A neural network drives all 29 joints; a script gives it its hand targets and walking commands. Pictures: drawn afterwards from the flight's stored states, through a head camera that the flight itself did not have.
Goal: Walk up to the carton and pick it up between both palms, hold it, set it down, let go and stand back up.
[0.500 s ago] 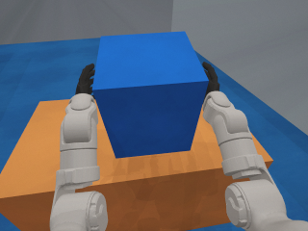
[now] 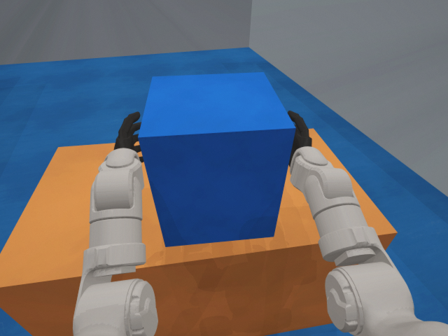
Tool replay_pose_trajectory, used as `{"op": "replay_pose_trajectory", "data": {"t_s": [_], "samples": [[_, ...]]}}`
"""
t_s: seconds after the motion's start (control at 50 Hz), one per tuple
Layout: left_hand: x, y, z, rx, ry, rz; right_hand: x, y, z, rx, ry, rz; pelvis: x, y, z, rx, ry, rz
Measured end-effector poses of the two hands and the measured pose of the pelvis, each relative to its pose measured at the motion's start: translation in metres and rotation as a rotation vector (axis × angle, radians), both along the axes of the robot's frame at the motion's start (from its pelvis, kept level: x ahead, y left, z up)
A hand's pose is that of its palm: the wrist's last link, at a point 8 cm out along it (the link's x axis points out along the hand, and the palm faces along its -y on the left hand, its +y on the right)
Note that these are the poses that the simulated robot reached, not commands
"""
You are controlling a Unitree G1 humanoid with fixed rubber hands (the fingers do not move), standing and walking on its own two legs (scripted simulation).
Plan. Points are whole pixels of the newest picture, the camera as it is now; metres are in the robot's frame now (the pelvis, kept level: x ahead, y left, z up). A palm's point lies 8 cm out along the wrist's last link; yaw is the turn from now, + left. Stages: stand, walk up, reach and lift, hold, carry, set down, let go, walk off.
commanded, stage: hold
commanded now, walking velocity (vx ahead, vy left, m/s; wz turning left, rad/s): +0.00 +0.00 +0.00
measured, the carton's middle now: (214, 159) +0.40 +0.02 +0.16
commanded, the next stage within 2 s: none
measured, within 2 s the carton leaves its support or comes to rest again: neither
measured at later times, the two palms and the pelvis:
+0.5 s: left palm (125, 138) +0.36 +0.17 +0.24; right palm (305, 135) +0.37 -0.13 +0.23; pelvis +0.00 +0.00 +0.00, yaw +0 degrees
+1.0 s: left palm (128, 154) +0.37 +0.17 +0.20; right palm (299, 152) +0.38 -0.13 +0.19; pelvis +0.00 +0.00 +0.00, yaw +0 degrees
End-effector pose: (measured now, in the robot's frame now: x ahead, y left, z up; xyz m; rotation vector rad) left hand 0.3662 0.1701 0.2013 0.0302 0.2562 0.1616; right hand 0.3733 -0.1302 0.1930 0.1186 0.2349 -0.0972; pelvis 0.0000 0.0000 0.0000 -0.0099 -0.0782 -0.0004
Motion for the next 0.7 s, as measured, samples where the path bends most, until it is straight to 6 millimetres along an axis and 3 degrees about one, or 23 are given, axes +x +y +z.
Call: {"op": "replay_pose_trajectory", "data": {"t_s": [0.18, 0.32, 0.36, 0.5, 0.56, 0.64, 0.7], "samples": [[0.0, -0.005, 0.033, 0.046, -0.143, -0.005, 0.001, -0.005, 0.035, 0.0, -0.146, -0.004, 0.003, -0.001, 0.0, 0.001, 0.004, 0.0], [0.003, -0.002, 0.002, 0.0, -0.009, -0.001, 0.002, -0.002, 0.0, -0.002, -0.009, -0.001, 0.002, 0.0, 0.0, 0.0, 0.003, 0.0], [0.003, -0.002, 0.002, 0.014, -0.014, -0.002, 0.003, -0.002, 0.0, -0.005, -0.016, 0.0, 0.003, 0.0, 0.0, 0.001, 0.003, 0.0], [-0.003, -0.004, 0.036, 0.042, -0.161, -0.001, 0.0, -0.005, 0.038, 0.0, -0.165, 0.0, 0.003, -0.001, 0.0, 0.001, 0.004, 0.0], [-0.003, -0.003, 0.027, 0.016, -0.123, -0.001, -0.001, -0.003, 0.03, -0.005, -0.126, 0.001, 0.002, -0.001, 0.0, 0.001, 0.0, 0.0], [-0.001, 0.0, 0.002, -0.009, -0.009, -0.002, 0.0, -0.001, 0.002, -0.01, -0.011, 0.003, 0.001, 0.0, 0.0, 0.0, -0.002, 0.0], [0.0, -0.001, -0.001, 0.012, -0.004, 0.002, 0.001, 0.0, -0.001, -0.008, -0.007, 0.002, 0.001, 0.0, 0.0, 0.0, -0.001, 0.0]]}}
